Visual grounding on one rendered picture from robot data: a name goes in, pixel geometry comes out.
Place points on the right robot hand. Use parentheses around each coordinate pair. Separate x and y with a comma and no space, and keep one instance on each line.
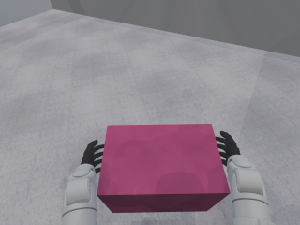
(230,146)

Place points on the right robot forearm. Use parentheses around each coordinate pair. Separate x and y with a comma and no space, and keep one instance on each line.
(249,198)

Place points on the left robot hand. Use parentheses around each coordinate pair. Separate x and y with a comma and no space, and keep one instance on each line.
(89,155)

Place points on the carton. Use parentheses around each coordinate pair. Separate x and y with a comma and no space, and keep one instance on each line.
(161,168)

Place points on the left robot forearm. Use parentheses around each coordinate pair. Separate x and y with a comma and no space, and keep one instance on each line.
(80,198)

